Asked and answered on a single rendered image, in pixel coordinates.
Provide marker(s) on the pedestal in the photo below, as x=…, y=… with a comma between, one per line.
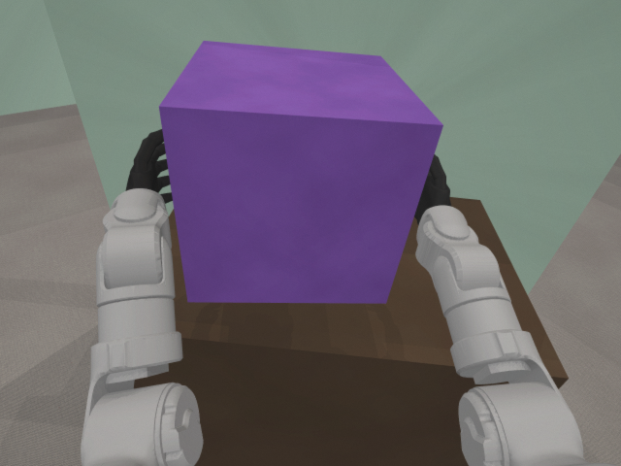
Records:
x=336, y=384

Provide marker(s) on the robot left forearm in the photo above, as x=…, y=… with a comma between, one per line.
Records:
x=135, y=289

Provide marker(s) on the robot right hand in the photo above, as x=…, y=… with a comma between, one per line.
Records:
x=435, y=191

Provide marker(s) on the left robot upper arm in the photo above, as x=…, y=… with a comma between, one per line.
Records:
x=156, y=425

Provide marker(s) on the right robot upper arm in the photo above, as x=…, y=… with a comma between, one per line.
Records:
x=518, y=424

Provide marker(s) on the robot left hand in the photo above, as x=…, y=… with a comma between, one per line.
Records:
x=146, y=168

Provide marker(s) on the robot right forearm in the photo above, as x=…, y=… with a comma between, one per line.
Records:
x=488, y=342

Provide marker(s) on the carton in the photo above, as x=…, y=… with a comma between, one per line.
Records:
x=295, y=174

